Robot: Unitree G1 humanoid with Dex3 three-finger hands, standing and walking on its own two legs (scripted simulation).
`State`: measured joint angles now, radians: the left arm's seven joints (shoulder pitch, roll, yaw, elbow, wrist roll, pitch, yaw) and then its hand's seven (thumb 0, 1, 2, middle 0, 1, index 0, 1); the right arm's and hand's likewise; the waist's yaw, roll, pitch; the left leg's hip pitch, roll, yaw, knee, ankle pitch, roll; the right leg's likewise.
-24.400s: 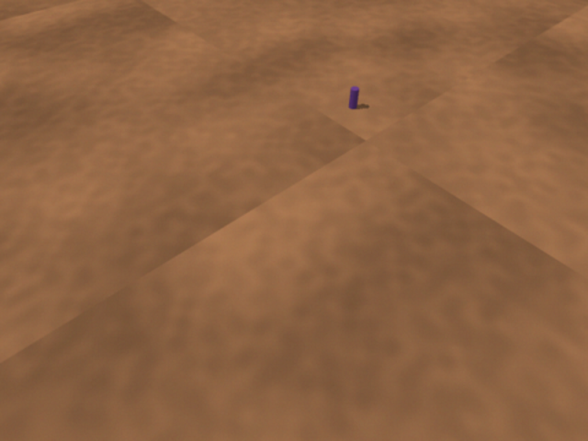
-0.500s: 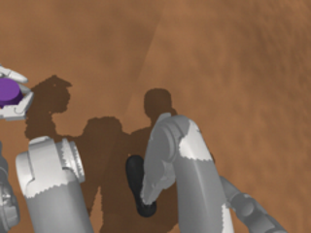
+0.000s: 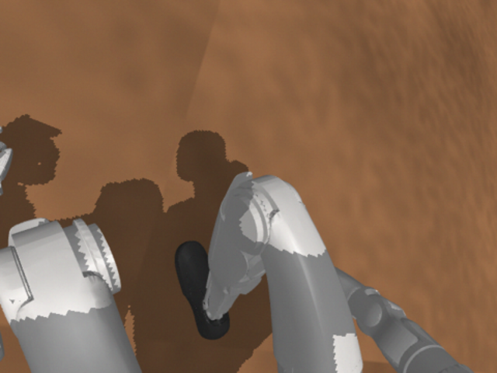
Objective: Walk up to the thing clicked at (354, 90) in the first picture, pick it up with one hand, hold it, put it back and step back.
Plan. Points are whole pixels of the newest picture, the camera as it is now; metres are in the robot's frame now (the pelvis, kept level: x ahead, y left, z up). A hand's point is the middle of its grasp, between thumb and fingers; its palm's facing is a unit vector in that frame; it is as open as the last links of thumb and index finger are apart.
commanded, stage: lower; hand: left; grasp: from the side
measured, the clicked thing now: out of the picture +0.42 +0.25 -0.21
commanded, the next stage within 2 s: loosen in 0.16 s
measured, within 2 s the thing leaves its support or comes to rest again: rests again in 0.56 s
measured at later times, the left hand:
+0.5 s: hand out of the picture +0.42 +0.24 -0.20, palm faces +0.10 -0.99 +0.04, open 6.6 cm
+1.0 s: hand out of the picture +0.42 +0.24 -0.19, palm faces +0.10 -0.99 +0.03, open 8.9 cm
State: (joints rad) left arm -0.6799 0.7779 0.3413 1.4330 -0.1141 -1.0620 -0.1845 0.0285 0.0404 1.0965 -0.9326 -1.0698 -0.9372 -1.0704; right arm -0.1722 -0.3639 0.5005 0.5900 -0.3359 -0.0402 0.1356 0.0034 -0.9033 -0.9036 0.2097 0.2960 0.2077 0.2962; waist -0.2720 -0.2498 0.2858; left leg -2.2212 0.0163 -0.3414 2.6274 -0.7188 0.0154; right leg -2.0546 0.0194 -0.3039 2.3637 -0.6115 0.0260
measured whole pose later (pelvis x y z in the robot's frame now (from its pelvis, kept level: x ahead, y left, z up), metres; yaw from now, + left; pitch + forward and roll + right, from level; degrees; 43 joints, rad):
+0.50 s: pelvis +0.00 +0.00 +0.00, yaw -1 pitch +13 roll -20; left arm -0.66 0.83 0.36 1.46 -0.15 -1.11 -0.20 0.02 0.09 0.93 -0.93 -0.99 -0.94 -0.99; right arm -0.18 -0.38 0.55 0.58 -0.36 -0.05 0.12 0.00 -0.91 -0.90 0.21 0.30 0.21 0.30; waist -0.28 -0.29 0.32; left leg -2.21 0.02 -0.38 2.65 -0.73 0.02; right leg -2.03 0.04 -0.33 2.36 -0.60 0.04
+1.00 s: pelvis -0.01 +0.00 +0.00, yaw -2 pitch +12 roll -20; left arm -0.67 0.84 0.36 1.47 -0.15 -1.12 -0.20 0.00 0.00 0.59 -0.79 -0.68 -0.81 -0.69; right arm -0.20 -0.38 0.56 0.56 -0.36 -0.04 0.12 0.00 -0.91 -0.90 0.21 0.30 0.21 0.30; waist -0.27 -0.29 0.32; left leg -2.20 0.03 -0.38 2.65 -0.72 0.02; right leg -2.03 0.05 -0.33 2.35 -0.58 0.04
